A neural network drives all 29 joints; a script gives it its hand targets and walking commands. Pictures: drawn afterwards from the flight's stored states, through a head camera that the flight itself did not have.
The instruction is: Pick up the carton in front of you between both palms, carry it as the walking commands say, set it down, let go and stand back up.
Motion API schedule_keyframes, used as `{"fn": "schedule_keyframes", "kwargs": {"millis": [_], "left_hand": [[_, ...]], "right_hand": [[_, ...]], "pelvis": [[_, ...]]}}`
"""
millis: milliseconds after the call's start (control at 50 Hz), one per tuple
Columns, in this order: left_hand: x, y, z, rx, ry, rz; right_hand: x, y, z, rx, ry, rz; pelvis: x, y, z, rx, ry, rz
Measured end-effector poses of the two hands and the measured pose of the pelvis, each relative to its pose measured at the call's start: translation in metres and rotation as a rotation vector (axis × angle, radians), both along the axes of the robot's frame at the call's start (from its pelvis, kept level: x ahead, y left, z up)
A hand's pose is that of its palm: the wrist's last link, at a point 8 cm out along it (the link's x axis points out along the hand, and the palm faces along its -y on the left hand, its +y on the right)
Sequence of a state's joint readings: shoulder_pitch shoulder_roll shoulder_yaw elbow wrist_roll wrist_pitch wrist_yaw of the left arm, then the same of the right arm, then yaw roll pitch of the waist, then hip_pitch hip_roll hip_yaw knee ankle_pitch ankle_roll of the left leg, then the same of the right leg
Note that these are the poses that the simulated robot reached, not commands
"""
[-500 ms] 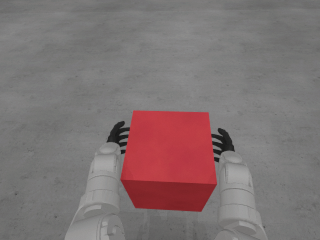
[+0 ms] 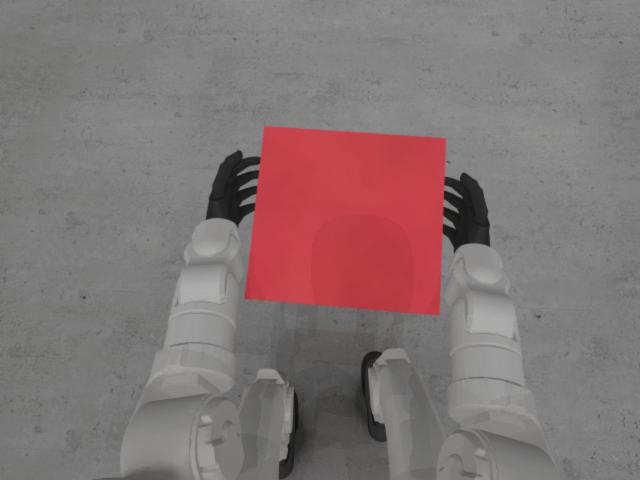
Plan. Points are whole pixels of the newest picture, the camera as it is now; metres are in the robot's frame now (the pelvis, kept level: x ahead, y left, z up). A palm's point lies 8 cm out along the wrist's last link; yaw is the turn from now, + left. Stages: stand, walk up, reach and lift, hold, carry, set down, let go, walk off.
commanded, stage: set down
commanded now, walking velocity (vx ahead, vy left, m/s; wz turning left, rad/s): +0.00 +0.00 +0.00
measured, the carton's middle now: (344, 235) +0.42 -0.04 -0.15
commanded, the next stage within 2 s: none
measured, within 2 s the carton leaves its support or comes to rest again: rests again in 1.62 s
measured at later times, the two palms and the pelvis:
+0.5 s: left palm (269, 231) +0.46 +0.07 -0.22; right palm (453, 251) +0.40 -0.22 -0.23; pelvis -0.02 +0.02 -0.12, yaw +2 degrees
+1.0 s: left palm (295, 240) +0.48 +0.04 -0.37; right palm (443, 258) +0.42 -0.25 -0.38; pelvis -0.05 +0.01 -0.23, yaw +3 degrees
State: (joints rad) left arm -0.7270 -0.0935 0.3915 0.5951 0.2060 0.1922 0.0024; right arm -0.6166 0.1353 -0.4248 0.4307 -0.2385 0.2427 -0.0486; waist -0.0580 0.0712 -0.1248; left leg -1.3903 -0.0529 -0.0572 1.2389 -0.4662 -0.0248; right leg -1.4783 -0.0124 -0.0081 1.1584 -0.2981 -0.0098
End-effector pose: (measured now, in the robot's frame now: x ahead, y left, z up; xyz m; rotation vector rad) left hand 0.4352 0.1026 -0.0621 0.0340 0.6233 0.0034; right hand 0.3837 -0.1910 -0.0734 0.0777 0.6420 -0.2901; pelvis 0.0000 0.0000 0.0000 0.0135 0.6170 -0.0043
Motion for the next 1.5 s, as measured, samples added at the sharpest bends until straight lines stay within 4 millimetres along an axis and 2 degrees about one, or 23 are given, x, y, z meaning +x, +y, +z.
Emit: {"fn": "schedule_keyframes", "kwargs": {"millis": [180,440,720,1060,1180,1380,1500], "left_hand": [[0.012,-0.010,-0.044,0.009,0.044,-0.011],[0.023,-0.026,-0.136,0.008,0.049,-0.028],[0.035,-0.044,-0.224,0.011,0.067,-0.041],[0.050,-0.061,-0.329,0.039,0.103,-0.072],[0.051,-0.070,-0.344,0.024,0.097,-0.072],[0.052,-0.056,-0.350,0.032,0.118,-0.077],[0.049,-0.056,-0.360,0.025,0.136,-0.104]], "right_hand": [[0.007,-0.009,-0.046,-0.005,0.048,-0.001],[0.018,-0.026,-0.133,-0.021,0.058,0.000],[0.029,-0.043,-0.218,-0.020,0.078,-0.008],[0.042,-0.062,-0.322,-0.035,0.125,0.016],[0.046,-0.072,-0.332,-0.042,0.120,0.007],[0.049,-0.060,-0.338,-0.026,0.140,0.045],[0.044,-0.061,-0.346,-0.034,0.161,0.047]], "pelvis": [[-0.003,0.008,-0.042,0.003,0.085,0.002],[-0.018,0.016,-0.109,0.012,0.173,0.013],[-0.036,0.014,-0.174,0.014,0.199,0.031],[-0.050,0.008,-0.239,0.020,0.163,0.036],[-0.049,0.005,-0.253,0.015,0.122,0.035],[-0.048,0.008,-0.261,0.005,0.116,0.046],[-0.050,0.013,-0.264,-0.005,0.109,0.058]]}}
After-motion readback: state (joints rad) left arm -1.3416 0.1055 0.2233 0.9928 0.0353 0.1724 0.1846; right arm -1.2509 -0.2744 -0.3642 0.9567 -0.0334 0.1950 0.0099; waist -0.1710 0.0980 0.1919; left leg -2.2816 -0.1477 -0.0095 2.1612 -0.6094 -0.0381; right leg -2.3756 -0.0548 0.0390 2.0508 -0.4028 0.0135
